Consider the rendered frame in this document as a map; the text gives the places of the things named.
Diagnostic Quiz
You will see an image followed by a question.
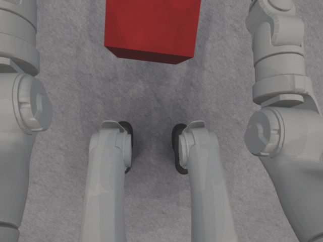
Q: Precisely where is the left robot upper arm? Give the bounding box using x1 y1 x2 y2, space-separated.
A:
0 73 53 242

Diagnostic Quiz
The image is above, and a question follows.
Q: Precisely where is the carton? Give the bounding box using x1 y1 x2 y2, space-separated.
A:
104 0 201 65

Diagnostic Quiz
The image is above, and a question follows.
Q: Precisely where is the robot right forearm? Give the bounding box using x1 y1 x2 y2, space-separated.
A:
245 0 323 118

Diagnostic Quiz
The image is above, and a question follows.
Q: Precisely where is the robot left thigh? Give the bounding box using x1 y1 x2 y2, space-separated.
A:
78 128 132 242

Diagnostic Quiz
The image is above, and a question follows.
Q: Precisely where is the robot left foot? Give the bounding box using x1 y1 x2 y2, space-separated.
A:
118 121 133 174

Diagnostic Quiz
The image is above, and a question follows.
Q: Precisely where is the right robot upper arm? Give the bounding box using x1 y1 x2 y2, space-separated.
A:
244 106 323 242

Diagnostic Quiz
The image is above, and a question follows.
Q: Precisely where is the robot left forearm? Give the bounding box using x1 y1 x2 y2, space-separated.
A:
0 0 40 77

